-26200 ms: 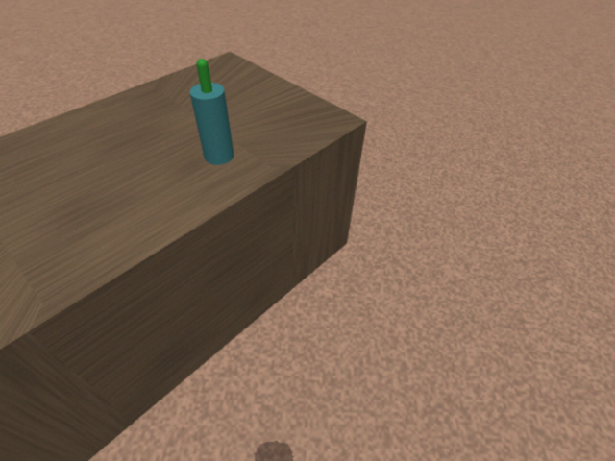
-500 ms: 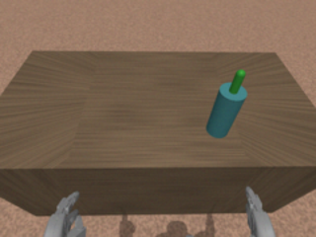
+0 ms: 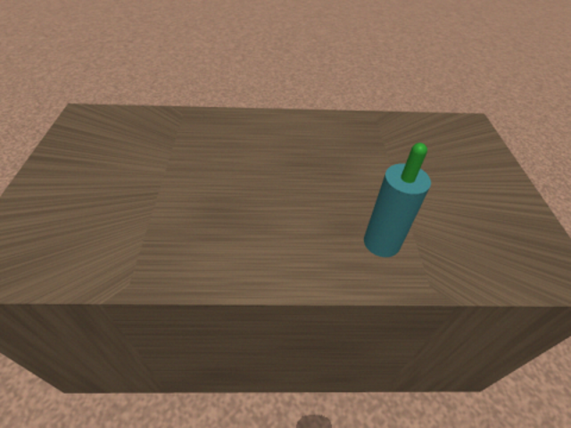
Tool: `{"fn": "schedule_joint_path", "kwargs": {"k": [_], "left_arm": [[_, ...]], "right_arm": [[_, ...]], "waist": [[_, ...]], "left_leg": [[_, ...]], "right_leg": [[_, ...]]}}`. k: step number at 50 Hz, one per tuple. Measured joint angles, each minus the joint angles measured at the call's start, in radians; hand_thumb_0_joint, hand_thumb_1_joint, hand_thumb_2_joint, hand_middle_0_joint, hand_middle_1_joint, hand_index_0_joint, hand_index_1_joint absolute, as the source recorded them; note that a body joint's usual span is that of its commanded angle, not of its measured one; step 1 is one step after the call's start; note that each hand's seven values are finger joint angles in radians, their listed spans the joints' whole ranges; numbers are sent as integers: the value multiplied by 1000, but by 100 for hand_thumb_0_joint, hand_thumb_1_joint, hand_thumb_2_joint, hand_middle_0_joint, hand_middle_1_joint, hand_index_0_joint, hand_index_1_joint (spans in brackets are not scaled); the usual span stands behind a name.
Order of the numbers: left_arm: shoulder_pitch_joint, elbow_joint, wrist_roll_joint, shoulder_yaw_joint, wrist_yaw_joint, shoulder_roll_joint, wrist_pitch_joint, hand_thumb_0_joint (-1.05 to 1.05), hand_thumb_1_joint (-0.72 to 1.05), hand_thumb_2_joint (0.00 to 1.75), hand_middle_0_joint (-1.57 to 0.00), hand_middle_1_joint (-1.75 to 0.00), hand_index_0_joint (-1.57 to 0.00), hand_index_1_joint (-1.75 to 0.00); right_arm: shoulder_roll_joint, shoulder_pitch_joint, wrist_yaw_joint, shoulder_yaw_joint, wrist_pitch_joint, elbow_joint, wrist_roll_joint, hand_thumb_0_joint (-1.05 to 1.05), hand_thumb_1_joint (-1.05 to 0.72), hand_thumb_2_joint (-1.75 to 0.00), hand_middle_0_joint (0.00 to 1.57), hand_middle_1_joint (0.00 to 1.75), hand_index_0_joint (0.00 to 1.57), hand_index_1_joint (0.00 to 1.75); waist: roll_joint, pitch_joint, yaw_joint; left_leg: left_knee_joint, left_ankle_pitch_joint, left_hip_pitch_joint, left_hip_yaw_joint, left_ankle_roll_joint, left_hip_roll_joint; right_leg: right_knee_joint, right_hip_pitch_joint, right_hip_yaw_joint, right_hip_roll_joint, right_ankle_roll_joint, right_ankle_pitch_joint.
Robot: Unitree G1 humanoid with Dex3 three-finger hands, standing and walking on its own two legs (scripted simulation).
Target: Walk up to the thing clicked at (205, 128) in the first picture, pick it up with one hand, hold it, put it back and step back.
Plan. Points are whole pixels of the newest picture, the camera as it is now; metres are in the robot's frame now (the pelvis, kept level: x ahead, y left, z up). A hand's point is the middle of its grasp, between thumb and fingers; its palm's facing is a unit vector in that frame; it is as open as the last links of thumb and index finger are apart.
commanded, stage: home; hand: right
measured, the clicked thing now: (398, 200) +0.53 -0.22 -0.01
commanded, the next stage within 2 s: stand in 0.14 s
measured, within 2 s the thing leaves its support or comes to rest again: neither
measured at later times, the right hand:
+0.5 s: hand out of the picture +0.03 -0.25 -0.13, palm faces -0.03 +0.94 -0.35, open 13.9 cm
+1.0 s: hand out of the picture +0.06 -0.25 -0.13, palm faces -0.03 +0.94 -0.34, open 7.4 cm
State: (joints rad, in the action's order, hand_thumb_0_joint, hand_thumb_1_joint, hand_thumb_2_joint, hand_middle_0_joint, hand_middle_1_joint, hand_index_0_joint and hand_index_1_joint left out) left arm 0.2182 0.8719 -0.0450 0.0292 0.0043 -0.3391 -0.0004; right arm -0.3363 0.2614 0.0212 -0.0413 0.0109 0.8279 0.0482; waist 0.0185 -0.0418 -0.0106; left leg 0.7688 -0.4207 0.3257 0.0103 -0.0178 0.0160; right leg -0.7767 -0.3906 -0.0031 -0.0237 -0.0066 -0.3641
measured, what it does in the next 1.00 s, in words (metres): stands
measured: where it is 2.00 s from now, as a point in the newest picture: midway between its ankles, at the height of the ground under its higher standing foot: outside the picture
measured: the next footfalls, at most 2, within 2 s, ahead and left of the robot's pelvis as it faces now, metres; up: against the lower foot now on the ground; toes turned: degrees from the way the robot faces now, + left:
none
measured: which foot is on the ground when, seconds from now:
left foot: down 0.00-1.00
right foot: down 0.00-1.00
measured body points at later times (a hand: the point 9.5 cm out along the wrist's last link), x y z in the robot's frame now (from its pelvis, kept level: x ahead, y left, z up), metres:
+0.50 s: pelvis -0.01 +0.00 +0.03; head -0.01 +0.00 +0.48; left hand +0.03 +0.30 -0.11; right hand +0.03 -0.30 -0.10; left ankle -0.01 +0.13 -0.71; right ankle +0.03 -0.13 -0.71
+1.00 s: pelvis +0.00 +0.00 +0.04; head +0.01 +0.00 +0.49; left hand +0.07 +0.29 -0.10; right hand +0.06 -0.30 -0.10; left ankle -0.01 +0.13 -0.71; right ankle +0.03 -0.13 -0.71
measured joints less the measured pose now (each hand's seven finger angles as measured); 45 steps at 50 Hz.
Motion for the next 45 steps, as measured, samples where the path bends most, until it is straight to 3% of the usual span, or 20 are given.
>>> {"fn": "schedule_joint_path", "kwargs": {"k": [14, 18, 23, 31, 37, 45], "left_arm": [[-36, 178, 18, -15, -5, 18, -2, 0, 90, 90, -20, -30, -20, -30], [-42, 212, 21, -15, -7, 14, -7, 0, 90, 90, -20, -30, -20, -30], [-46, 248, 21, -17, -6, 9, -9, 0, 90, 90, -20, -30, -20, -30], [-64, 282, 25, -23, -4, 11, -12, 0, 90, 90, -20, -30, -20, -30], [-82, 294, 27, -28, -3, 16, -16, 0, 91, 90, -20, -30, -20, -30], [-103, 297, 28, -29, -3, 15, -18, 0, 90, 90, -20, -30, -20, -30]], "right_arm": [[25, -41, -7, 31, 2, 200, -14, 0, 52, -6, 6, 5, 6, 5], [17, -51, -11, 28, 2, 233, -17, 0, 45, -13, 10, 12, 11, 11], [6, -60, -11, 27, 2, 266, -21, 0, 21, -37, 16, 21, 16, 21], [4, -82, -11, 35, 1, 299, -26, 0, -35, -75, 19, 28, 20, 28], [6, -105, -13, 40, 0, 308, -29, 1, -69, -85, 20, 29, 20, 29], [4, -125, -15, 43, -1, 315, -30, 1, -86, -89, 20, 30, 21, 30]], "waist": [[-8, -2, 0], [-8, -10, 0], [-9, -18, 1], [-14, -26, 0], [-20, -26, 2], [-19, -24, 4]], "left_leg": [[-244, 139, -151, -3, -1, 0], [-293, 168, -169, -3, -1, -1], [-331, 188, -185, -3, -3, 0], [-371, 205, -209, -4, -4, 1], [-388, 208, -223, -5, -5, 5], [-406, 211, -231, -7, -5, 7]], "right_leg": [[248, 155, 2, 0, -5, 139], [295, 172, 2, -1, -5, 167], [331, 188, 3, 0, -6, 186], [367, 209, 3, 1, -6, 200], [388, 224, 2, 5, -6, 206], [407, 233, 1, 6, -6, 210]]}}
